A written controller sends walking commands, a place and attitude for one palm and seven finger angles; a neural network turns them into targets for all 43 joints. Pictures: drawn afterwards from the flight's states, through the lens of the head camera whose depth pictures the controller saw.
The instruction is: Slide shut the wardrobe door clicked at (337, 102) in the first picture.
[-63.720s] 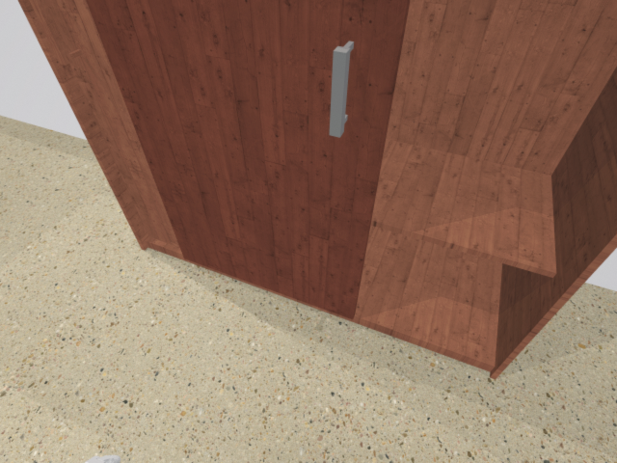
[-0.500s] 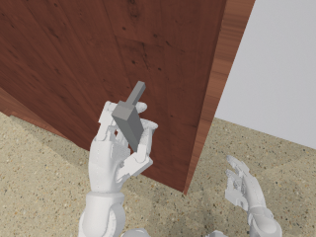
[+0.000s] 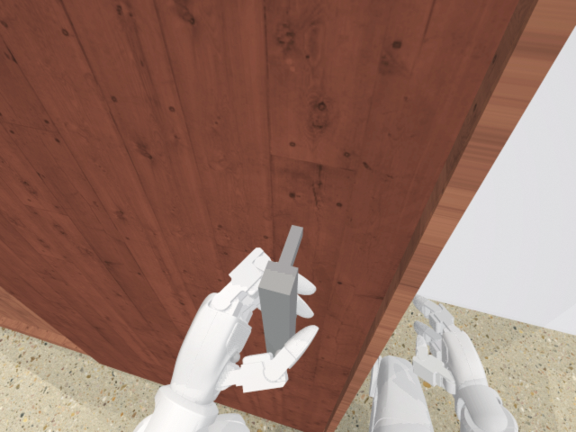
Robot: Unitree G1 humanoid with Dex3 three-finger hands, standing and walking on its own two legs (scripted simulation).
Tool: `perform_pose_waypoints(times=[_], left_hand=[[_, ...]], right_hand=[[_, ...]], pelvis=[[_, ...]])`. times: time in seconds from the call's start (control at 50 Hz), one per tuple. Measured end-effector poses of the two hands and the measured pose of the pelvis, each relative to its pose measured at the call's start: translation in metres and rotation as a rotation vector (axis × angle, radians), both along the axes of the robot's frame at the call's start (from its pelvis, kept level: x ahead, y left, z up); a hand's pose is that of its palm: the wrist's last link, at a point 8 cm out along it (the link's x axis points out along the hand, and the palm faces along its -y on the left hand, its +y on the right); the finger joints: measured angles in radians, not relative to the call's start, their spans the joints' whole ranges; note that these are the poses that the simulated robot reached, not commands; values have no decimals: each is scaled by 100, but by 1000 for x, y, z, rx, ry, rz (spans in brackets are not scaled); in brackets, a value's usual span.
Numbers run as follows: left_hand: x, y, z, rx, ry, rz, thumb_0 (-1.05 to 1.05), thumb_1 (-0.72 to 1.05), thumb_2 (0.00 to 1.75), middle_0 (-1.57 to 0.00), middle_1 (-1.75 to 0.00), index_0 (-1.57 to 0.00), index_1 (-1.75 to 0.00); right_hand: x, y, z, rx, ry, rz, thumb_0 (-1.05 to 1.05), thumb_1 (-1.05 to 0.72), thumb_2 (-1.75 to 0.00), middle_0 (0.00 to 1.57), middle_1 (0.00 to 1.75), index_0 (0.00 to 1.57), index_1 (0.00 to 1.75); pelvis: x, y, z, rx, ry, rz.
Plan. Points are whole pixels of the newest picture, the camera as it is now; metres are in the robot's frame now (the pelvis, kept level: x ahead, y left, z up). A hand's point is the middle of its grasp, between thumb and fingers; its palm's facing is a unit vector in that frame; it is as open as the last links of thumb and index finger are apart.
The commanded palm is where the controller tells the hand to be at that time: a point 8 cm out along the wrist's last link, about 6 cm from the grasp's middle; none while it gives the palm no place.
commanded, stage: step sideways, sliding the door along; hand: left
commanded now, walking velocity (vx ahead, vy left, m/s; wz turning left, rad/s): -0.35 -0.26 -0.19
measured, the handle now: (287, 302) +0.21 +0.05 +0.16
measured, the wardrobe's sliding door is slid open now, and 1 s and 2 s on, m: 0.00 0.00 0.00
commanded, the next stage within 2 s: none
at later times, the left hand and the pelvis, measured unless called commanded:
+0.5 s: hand (311, 339) +0.18 +0.02 +0.16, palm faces +0.39 -0.92 -0.08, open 6.1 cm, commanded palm +0.13 -0.01 +0.12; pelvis -0.13 -0.14 -0.04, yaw -4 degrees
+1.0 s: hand (318, 344) +0.17 +0.02 +0.17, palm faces +0.44 -0.90 -0.04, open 6.3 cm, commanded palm +0.12 -0.05 +0.15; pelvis -0.18 -0.18 +0.01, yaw -11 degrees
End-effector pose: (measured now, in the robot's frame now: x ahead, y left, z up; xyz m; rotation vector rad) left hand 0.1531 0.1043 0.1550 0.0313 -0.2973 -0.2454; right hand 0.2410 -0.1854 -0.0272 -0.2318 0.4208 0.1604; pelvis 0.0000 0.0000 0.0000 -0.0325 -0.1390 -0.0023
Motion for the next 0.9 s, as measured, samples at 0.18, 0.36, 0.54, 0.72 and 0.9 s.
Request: perform_pose_waypoints(times=[0.18,0.36,0.54,0.72,0.9], left_hand=[[-6,-23,6,-65,92,254,-5,71,82,-48,-140,-40,-137],[-13,-38,3,16,-112,612,-6,63,82,-49,-141,-41,-139],[-14,-39,2,5,-112,593,-4,67,78,-50,-142,-34,-129],[-19,-43,9,0,58,633,-6,68,76,-47,-140,-38,-135],[-21,-49,8,-9,48,727,-7,68,78,-46,-140,-25,-139]], right_hand=[[-47,-7,-4,119,26,63,2,-90,-89,21,30,20,30],[-82,-101,-79,111,112,63,1,-90,-89,21,30,20,30],[-212,-228,-104,-14,255,-371,2,-91,-89,20,30,20,30],[-348,-251,-61,-70,515,-510,2,-91,-90,19,30,19,30],[-314,-245,-64,-2,342,-421,2,-90,-89,20,30,20,30]], pelvis=[[-34,-45,13,-26,-11,0],[-80,-145,-40,94,46,101],[-140,-140,-36,143,45,-105],[-153,-164,16,-1,72,-188],[-174,-191,7,16,78,-188]])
